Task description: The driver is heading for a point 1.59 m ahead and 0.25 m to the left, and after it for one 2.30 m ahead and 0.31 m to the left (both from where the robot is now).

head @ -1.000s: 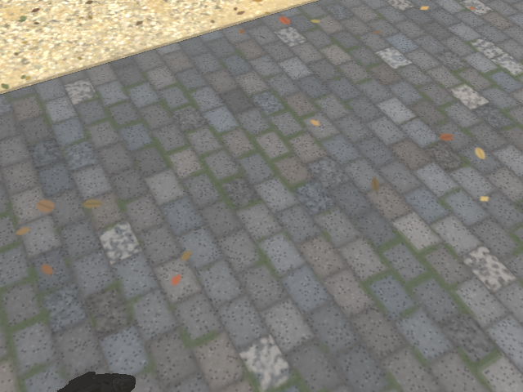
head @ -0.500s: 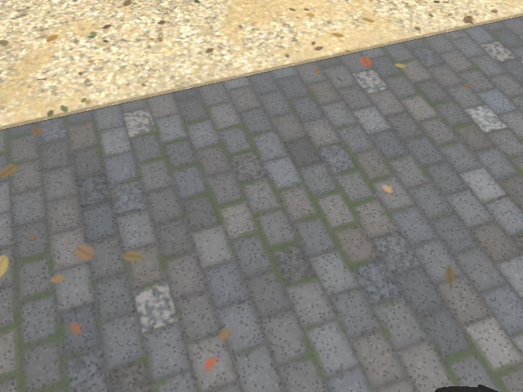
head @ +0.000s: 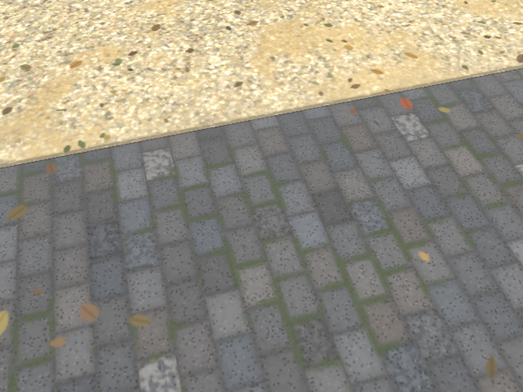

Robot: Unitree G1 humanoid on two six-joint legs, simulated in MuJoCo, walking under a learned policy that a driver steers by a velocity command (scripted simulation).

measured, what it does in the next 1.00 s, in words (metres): steps on the spot, turning left: right foot, then left foot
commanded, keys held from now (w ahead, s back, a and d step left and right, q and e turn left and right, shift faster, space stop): q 0.46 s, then no key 0.54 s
